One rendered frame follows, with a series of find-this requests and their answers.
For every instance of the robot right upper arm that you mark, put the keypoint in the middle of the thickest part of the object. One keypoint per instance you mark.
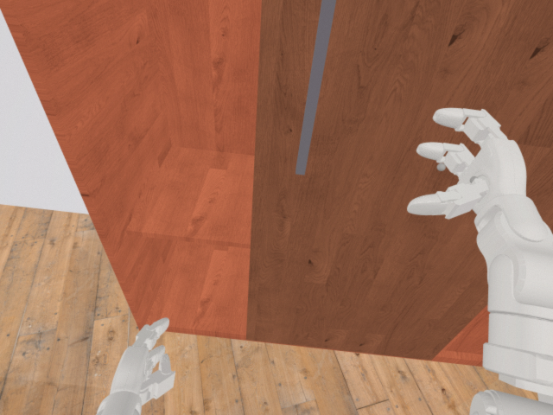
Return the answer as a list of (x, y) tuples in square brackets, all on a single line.
[(492, 402)]

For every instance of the left robot hand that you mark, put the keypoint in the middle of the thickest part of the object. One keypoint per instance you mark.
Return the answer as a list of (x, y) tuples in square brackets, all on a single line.
[(134, 372)]

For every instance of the handle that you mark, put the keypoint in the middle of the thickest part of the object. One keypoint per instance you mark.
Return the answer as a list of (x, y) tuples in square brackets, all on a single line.
[(314, 86)]

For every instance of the right robot hand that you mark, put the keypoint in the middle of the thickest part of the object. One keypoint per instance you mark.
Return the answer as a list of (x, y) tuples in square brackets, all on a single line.
[(499, 165)]

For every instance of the robot right forearm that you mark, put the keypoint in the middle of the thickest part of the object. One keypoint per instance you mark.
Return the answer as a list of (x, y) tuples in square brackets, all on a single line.
[(518, 248)]

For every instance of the wardrobe door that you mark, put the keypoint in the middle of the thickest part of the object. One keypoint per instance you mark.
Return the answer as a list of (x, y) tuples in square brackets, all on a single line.
[(336, 260), (473, 336)]

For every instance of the robot left forearm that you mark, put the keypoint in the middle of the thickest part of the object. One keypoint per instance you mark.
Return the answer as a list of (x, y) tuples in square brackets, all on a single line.
[(121, 403)]

